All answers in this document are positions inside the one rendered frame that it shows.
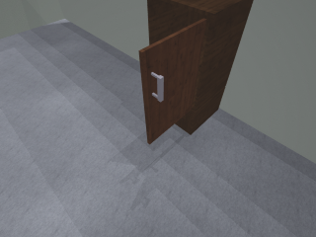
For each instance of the cupboard door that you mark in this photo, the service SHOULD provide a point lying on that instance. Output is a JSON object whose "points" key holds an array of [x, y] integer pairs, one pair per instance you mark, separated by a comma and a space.
{"points": [[176, 58]]}

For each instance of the handle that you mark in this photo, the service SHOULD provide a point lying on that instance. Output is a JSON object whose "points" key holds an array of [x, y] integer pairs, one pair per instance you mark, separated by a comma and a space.
{"points": [[160, 87]]}

